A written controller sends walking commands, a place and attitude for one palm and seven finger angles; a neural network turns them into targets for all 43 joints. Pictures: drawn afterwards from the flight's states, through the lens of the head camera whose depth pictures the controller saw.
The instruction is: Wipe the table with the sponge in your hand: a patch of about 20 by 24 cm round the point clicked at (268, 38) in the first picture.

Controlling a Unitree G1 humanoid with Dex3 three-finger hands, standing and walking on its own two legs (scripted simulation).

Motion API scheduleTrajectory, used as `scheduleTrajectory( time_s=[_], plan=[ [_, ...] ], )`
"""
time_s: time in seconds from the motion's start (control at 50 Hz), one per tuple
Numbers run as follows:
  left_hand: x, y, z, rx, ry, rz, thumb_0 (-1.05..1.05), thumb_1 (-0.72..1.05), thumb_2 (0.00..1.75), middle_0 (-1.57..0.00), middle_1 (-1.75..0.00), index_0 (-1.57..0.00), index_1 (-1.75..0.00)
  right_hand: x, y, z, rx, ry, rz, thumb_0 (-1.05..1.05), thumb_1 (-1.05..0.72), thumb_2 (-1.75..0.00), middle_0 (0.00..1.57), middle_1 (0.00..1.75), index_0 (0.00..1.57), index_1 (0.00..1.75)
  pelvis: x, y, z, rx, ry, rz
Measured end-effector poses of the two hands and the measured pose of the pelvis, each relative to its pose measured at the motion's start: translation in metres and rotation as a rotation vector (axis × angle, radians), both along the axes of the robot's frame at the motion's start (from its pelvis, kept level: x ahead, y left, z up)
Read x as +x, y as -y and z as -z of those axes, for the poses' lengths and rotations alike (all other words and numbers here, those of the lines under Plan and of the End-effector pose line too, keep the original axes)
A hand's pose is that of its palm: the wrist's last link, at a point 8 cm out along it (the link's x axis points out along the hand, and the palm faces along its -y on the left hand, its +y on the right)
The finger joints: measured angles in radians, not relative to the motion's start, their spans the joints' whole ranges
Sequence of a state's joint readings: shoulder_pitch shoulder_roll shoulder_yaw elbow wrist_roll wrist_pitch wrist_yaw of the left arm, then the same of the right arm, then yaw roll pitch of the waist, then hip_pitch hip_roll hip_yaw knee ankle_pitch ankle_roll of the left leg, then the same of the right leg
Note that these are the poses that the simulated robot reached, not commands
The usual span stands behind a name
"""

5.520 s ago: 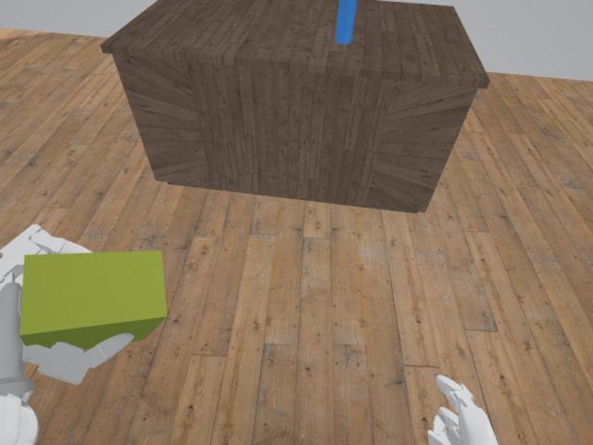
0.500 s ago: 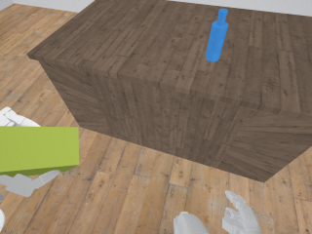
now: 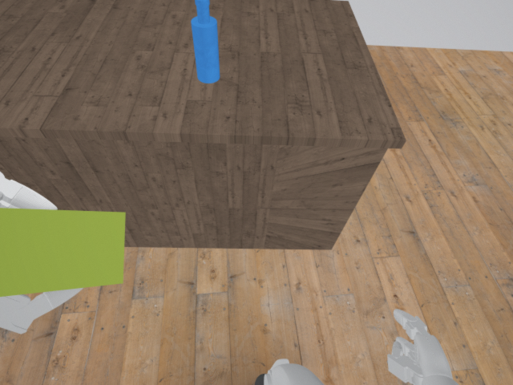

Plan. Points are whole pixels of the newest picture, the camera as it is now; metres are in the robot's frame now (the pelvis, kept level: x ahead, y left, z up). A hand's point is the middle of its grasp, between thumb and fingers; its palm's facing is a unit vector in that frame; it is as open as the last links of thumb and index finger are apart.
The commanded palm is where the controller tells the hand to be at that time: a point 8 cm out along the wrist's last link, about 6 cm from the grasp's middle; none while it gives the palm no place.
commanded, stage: turn to face it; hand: left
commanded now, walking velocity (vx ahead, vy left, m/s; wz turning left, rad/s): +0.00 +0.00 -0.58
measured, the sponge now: (64, 249) +0.22 +0.22 +0.18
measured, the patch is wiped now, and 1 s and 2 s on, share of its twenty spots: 0.00 0.00 0.00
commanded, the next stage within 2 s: take the last steps up to it in 0.44 s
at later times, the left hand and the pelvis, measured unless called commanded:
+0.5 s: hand (214, 228) +0.25 +0.07 +0.19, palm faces +0.05 -0.78 -0.62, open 10.4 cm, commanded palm +0.20 +0.14 +0.19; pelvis -0.03 -0.09 +0.01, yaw -15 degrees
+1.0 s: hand (190, 232) +0.25 +0.10 +0.18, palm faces +0.23 -0.89 -0.40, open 10.4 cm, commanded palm +0.20 +0.15 +0.19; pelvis -0.02 -0.08 +0.00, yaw -13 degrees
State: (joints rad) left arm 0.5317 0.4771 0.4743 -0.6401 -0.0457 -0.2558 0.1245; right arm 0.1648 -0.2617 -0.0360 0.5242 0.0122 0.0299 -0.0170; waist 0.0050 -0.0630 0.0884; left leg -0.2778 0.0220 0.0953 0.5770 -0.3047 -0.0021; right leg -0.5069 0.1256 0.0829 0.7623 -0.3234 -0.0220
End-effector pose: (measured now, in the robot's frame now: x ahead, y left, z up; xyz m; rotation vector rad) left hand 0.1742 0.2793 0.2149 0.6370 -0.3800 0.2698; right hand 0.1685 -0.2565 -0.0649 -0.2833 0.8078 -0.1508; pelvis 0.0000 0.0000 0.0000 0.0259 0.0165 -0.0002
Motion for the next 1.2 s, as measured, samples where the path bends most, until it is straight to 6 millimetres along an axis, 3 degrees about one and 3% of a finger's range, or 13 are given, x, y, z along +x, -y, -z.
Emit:
scheduleTrajectory(
  time_s=[0.1, 0.2, 0.3, 0.4, 0.52, 0.64, 0.78, 0.88, 0.98, 1.1, 1.2],
  plan=[
    [0.008, 0.005, 0.018, -0.113, -0.063, -0.089, -0.01, -0.52, 0.99, -0.68, -1.35, -0.71, -1.35, -0.014, -0.008, 0.006, 0.091, 0.016, 0.027, 0.01, -0.91, -0.9, 0.19, 0.3, 0.2, 0.3, 0.001, 0.012, -0.007, -0.035, 0.0, 0.063],
    [0.032, 0.061, 0.033, -0.167, -0.108, -0.008, -0.01, -0.52, 0.99, -0.68, -1.35, -0.71, -1.35, -0.031, -0.006, 0.021, 0.184, 0.031, 0.029, 0.01, -0.9, -0.9, 0.2, 0.3, 0.2, 0.3, -0.005, 0.039, -0.002, -0.038, 0.008, 0.134],
    [0.054, 0.13, 0.024, -0.087, -0.076, 0.17, -0.01, -0.52, 0.99, -0.68, -1.35, -0.71, -1.35, -0.053, 0.027, 0.041, 0.22, 0.006, 0.076, 0.01, -0.9, -0.9, 0.2, 0.3, 0.2, 0.3, -0.019, 0.07, 0.005, -0.043, 0.017, 0.155],
    [0.058, 0.157, 0.008, 0.024, -0.136, 0.259, -0.01, -0.52, 0.99, -0.68, -1.35, -0.71, -1.35, -0.087, 0.078, 0.032, 0.168, -0.046, 0.222, 0.01, -0.9, -0.9, 0.2, 0.3, 0.2, 0.3, -0.027, 0.083, -0.007, -0.002, -0.016, 0.226],
    [0.051, 0.163, -0.002, 0.07, -0.166, 0.259, -0.01, -0.52, 0.99, -0.68, -1.35, -0.71, -1.35, -0.122, 0.122, 0.018, 0.08, -0.073, 0.325, 0.01, -0.91, -0.9, 0.19, 0.3, 0.2, 0.3, -0.03, 0.092, -0.014, 0.014, -0.029, 0.268],
    [0.04, 0.16, 0.009, -0.045, -0.129, 0.24, -0.01, -0.52, 0.99, -0.68, -1.35, -0.71, -1.35, -0.137, 0.135, 0.005, 0.015, -0.044, 0.351, 0.01, -0.91, -0.9, 0.19, 0.3, 0.2, 0.3, -0.035, 0.092, -0.013, 0.004, -0.012, 0.274],
    [0.027, 0.147, 0.015, -0.136, -0.038, 0.236, -0.01, -0.52, 0.99, -0.68, -1.36, -0.71, -1.35, -0.132, 0.114, -0.004, -0.002, 0.04, 0.332, 0.01, -0.91, -0.9, 0.19, 0.3, 0.2, 0.3, -0.032, 0.086, -0.008, -0.016, 0.022, 0.264],
    [0.03, 0.134, 0.012, -0.094, -0.011, 0.163, -0.01, -0.52, 0.99, -0.68, -1.36, -0.71, -1.35, -0.115, 0.091, 0.01, 0.069, 0.096, 0.288, 0.01, -0.91, -0.9, 0.19, 0.3, 0.2, 0.3, -0.026, 0.087, -0.003, -0.023, 0.02, 0.254],
    [0.041, 0.135, 0.021, -0.148, -0.028, 0.128, -0.01, -0.52, 0.99, -0.68, -1.36, -0.71, -1.35, -0.102, 0.076, 0.03, 0.131, 0.029, 0.231, 0.01, -0.9, -0.9, 0.2, 0.3, 0.2, 0.3, -0.02, 0.086, -0.002, -0.028, 0.022, 0.224],
    [0.06, 0.135, 0.024, -0.141, -0.099, 0.166, -0.01, -0.52, 0.99, -0.68, -1.36, -0.71, -1.35, -0.09, 0.069, 0.021, 0.116, -0.041, 0.227, 0.01, -0.9, -0.9, 0.2, 0.3, 0.2, 0.3, -0.004, 0.076, -0.015, 0.005, 0.008, 0.23],
    [0.084, 0.115, 0.021, -0.093, -0.104, 0.194, -0.01, -0.52, 0.99, -0.68, -1.36, -0.71, -1.35, -0.069, 0.067, 0.014, 0.054, -0.029, 0.252, 0.01, -0.9, -0.9, 0.2, 0.3, 0.2, 0.3, 0.019, 0.056, -0.012, -0.002, 0.009, 0.238]
  ],
)
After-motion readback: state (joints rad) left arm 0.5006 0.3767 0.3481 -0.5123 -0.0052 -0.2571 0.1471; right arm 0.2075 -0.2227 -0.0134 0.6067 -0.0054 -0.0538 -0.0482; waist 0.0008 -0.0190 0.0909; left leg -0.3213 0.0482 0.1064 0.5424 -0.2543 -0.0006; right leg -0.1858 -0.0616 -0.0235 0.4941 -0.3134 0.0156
